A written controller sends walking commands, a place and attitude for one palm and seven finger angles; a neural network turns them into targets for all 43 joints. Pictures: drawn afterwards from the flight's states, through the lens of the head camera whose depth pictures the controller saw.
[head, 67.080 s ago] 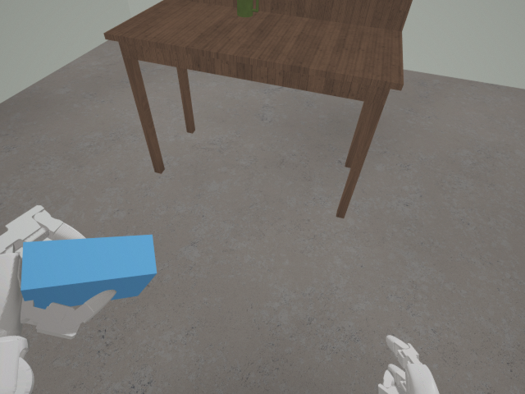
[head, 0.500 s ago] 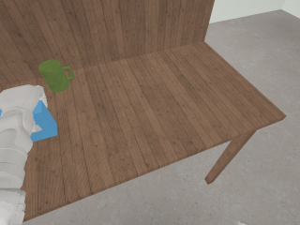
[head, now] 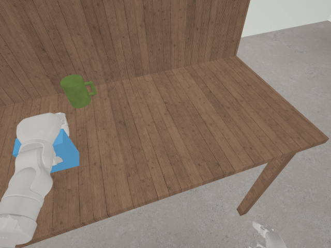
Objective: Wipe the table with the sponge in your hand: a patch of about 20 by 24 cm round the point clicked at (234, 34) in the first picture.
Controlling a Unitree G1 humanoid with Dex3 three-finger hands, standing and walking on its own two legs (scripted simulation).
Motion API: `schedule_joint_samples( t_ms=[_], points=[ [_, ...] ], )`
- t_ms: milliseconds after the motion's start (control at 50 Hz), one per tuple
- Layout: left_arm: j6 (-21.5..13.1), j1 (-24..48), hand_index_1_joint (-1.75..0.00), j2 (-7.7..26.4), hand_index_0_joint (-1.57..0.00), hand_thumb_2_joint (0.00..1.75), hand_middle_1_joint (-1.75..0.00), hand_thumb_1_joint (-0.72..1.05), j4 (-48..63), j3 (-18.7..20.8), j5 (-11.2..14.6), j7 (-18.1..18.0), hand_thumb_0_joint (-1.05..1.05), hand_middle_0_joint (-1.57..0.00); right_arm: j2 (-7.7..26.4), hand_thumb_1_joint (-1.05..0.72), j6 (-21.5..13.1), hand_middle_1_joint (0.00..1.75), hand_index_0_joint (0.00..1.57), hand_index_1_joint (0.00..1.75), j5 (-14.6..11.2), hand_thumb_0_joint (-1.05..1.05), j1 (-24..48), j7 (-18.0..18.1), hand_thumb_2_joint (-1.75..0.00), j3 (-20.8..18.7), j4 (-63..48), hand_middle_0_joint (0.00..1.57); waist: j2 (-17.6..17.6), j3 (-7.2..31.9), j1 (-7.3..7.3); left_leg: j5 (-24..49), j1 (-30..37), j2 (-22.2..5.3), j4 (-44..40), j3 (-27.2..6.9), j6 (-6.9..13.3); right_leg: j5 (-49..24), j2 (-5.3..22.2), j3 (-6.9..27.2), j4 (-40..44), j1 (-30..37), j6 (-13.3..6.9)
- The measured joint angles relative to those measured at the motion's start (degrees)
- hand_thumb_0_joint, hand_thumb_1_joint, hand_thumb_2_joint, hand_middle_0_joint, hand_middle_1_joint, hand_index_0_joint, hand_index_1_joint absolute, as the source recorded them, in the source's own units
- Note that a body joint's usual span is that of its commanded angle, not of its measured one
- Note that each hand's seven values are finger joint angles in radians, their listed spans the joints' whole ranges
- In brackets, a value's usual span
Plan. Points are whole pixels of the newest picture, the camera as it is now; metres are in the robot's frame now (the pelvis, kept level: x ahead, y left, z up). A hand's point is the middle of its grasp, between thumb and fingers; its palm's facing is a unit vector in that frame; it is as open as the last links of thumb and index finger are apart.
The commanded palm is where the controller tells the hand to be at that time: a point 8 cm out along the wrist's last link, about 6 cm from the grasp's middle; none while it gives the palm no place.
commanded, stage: wipe back along the first lane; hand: left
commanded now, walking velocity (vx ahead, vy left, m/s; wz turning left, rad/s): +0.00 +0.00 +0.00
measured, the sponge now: (53, 157) +0.32 +0.34 +0.02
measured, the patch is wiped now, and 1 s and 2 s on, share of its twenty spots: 0.90 0.90 0.90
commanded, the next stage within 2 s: lift the sponge slowly off the table in 0.42 s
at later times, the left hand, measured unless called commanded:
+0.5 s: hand (52, 161) +0.28 +0.30 +0.08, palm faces +0.00 -0.05 -1.00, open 9.2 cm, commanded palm +0.24 +0.29 +0.11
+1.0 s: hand (51, 169) +0.25 +0.29 +0.08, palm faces -0.01 -0.09 -1.00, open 9.2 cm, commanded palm +0.23 +0.29 +0.15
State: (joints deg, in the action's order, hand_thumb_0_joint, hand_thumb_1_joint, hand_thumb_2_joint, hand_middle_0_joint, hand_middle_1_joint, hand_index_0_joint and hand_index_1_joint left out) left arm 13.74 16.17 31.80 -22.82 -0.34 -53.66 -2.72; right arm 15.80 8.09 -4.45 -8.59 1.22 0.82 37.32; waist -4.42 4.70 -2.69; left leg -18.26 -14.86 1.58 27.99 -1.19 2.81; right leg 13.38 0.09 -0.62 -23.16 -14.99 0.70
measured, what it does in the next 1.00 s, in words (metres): stands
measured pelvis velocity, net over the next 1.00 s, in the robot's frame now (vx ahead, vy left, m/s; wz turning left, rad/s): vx -0.01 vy -0.02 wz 0.00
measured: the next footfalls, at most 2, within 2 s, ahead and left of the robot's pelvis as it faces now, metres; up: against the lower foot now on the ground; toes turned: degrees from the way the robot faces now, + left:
none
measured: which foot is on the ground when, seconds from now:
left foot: down 0.00-1.00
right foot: down 0.00-1.00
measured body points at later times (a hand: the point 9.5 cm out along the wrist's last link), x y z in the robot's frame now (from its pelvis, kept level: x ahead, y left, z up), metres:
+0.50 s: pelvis -0.01 -0.02 +0.00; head -0.01 -0.04 +0.45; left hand +0.27 +0.30 +0.13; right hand +0.19 -0.25 -0.10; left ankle -0.05 +0.08 -0.74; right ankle -0.02 -0.14 -0.74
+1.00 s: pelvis -0.01 -0.02 +0.00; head -0.02 -0.05 +0.45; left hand +0.25 +0.29 +0.14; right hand +0.20 -0.24 -0.09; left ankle -0.05 +0.08 -0.74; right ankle -0.02 -0.14 -0.74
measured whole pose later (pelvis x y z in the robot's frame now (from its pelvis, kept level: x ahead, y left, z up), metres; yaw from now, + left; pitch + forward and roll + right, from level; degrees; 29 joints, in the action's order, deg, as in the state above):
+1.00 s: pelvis -0.01 -0.02 +0.00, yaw +0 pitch -1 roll -1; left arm 17.1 1.5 30.0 -4.6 -1.1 -50.7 -0.2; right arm 15.5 5.4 -3.1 -4.9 3.8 1.3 38.4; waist -5.3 1.2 -5.1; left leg -16.3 -7.7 0.7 24.7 -1.2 1.4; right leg 12.6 -0.7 -0.6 -22.3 -9.0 -0.5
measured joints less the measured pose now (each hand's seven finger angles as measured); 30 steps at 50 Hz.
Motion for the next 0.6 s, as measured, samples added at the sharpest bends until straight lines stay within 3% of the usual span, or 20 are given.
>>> schedule_joint_samples(
  t_ms=[300, 600],
  points=[
    [3.6, -6.8, -1.51, -1.5, -0.8, 1.06, -1.49, -0.43, 8.8, -0.7, 0.5, 0.6, 0.0, -0.78, 0.6, -0.91, -1.0, 0.3, 0.2, 0.29, 0.3, 0.01, 1.9, 0.5, -0.9, 0.2, -0.1, 0.2, -0.5, -1.2, -0.94, 0.6, 2.5, -0.4, -1.0, -0.3, -0.7, 0.0, -0.4, -0.3, 0.0, 2.1, -0.5],
    [4.1, -13.3, -1.5, -1.9, -0.81, 1.06, -1.49, -0.43, 15.1, 0.2, 1.6, 0.6, 0.01, -0.78, 0.4, -0.91, -1.7, 0.3, 0.2, 0.29, 0.7, 0.01, 2.9, 1.1, -0.9, 0.5, 0.2, 0.2, -0.8, -1.8, -1.47, 0.7, 4.2, -0.9, -1.3, 0.0, -1.3, 0.1, -0.9, 0.0, -0.6, 3.2, -1.0]
  ],
)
